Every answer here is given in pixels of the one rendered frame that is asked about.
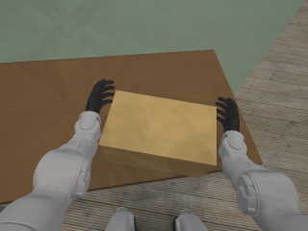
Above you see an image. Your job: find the right robot thigh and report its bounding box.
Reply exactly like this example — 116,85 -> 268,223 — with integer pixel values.
175,214 -> 209,231

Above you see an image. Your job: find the right robot hand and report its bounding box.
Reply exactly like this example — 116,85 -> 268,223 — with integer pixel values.
215,97 -> 240,133

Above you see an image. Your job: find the table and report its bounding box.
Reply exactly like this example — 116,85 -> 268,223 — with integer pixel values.
0,49 -> 263,213

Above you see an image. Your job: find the robot left shin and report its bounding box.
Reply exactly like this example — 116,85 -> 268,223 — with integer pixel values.
115,207 -> 129,213

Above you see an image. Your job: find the carton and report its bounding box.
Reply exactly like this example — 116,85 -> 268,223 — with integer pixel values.
98,90 -> 217,178

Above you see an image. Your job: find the left robot forearm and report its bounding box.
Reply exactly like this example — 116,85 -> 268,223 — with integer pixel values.
33,111 -> 101,188

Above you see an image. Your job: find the left robot upper arm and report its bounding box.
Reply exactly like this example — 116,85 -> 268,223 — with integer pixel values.
0,150 -> 91,231

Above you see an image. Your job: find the right robot forearm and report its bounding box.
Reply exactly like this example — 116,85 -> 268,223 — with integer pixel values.
218,130 -> 299,209

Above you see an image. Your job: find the left robot hand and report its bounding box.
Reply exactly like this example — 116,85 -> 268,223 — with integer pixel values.
85,79 -> 116,114

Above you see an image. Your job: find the right robot upper arm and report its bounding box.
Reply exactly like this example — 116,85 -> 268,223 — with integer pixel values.
236,171 -> 308,231

